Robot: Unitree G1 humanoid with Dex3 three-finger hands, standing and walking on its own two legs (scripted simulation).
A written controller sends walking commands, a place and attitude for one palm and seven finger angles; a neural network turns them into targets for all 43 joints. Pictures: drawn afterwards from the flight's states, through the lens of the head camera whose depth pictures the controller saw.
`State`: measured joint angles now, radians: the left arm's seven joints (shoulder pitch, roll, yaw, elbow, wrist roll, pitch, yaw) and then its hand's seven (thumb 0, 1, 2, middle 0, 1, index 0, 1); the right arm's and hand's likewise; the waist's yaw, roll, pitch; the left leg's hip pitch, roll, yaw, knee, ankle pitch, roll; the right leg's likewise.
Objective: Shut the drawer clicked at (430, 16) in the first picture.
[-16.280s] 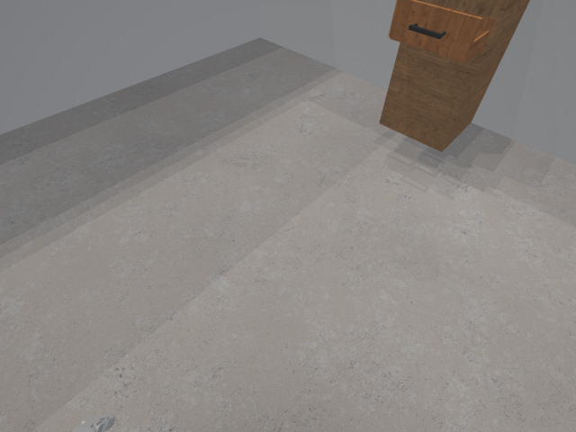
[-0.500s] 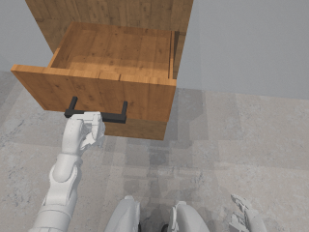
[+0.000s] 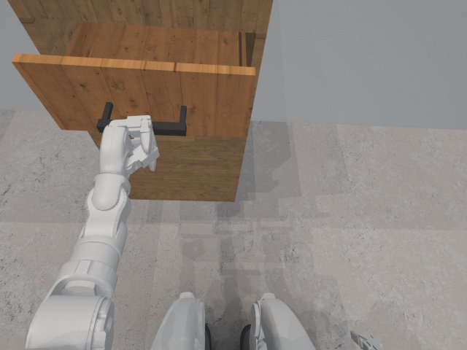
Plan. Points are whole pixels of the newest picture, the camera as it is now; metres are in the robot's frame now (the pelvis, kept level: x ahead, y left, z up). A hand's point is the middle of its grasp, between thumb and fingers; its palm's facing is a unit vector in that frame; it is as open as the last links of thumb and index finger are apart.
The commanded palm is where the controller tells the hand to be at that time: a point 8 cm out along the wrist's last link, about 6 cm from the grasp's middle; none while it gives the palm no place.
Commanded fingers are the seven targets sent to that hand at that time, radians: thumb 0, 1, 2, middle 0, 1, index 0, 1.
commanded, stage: push the drawer shut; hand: left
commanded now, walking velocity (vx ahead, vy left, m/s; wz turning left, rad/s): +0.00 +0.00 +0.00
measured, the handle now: (144, 118) +0.51 +0.16 +0.04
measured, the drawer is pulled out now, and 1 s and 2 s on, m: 0.11 0.00 0.00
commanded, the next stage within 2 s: pull the fist back off the drawer in 1.28 s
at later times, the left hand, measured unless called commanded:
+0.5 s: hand (157, 120) +0.50 +0.13 +0.04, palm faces -0.02 -1.00 -0.04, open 2.7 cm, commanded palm +0.49 +0.17 +0.04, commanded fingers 0.00 0.90 0.90 -1.40 -1.60 -1.40 -1.60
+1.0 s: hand (158, 101) +0.55 +0.13 +0.04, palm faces -0.01 -1.00 -0.02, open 2.5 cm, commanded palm +0.55 +0.16 +0.04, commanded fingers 0.00 0.90 0.90 -1.40 -1.60 -1.40 -1.60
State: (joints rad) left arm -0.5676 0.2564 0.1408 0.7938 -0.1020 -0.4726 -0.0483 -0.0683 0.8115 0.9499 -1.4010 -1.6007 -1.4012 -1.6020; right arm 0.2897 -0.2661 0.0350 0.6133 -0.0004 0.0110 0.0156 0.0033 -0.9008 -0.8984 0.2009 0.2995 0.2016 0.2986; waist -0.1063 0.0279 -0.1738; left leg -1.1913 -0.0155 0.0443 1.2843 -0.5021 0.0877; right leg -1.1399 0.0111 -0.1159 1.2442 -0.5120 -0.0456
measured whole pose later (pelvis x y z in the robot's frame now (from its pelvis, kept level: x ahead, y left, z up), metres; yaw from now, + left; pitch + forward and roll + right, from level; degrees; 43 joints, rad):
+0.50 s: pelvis +0.01 +0.00 +0.00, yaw -1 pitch +26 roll -4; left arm -0.79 0.33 0.25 1.04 -0.07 -0.53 -0.08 -0.08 0.78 0.93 -1.40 -1.60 -1.40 -1.60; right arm 0.30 -0.26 0.04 0.61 -0.02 0.08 0.04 0.00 -0.90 -0.90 0.20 0.30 0.20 0.30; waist -0.14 0.03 -0.16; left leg -1.23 0.00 0.04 1.30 -0.52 0.08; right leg -1.18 0.03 -0.12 1.25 -0.53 -0.05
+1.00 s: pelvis +0.00 -0.01 -0.02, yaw -2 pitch +29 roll -5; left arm -1.03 0.47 0.33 1.21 -0.02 -0.49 -0.12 -0.11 0.70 0.97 -1.40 -1.60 -1.40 -1.60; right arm 0.36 -0.27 0.06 0.62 -0.04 0.09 0.04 0.00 -0.90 -0.90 0.20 0.30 0.20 0.30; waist -0.21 0.04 -0.15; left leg -1.35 0.02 0.01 1.36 -0.52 0.07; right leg -1.28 0.04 -0.15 1.28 -0.52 -0.06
